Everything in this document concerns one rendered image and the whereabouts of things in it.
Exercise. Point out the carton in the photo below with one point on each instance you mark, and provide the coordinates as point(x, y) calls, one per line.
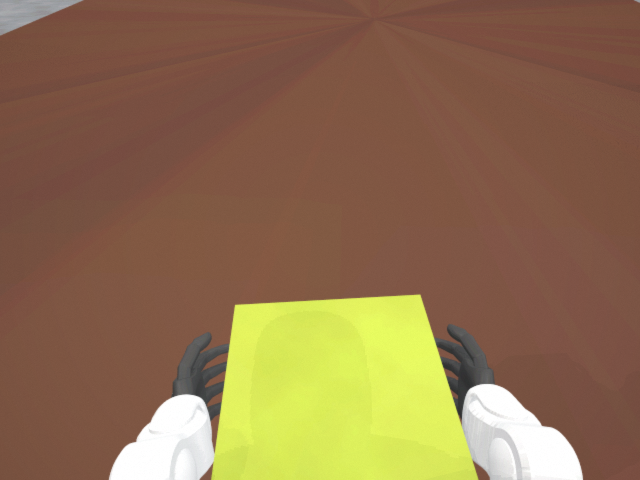
point(341, 389)

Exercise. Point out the robot right forearm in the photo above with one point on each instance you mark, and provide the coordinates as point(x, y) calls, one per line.
point(509, 442)

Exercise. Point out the right robot hand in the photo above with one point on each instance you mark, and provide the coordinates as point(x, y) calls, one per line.
point(472, 369)

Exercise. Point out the robot left forearm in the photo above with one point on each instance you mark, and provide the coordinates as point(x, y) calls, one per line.
point(175, 445)

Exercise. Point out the left robot hand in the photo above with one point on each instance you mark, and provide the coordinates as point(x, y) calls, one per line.
point(191, 381)

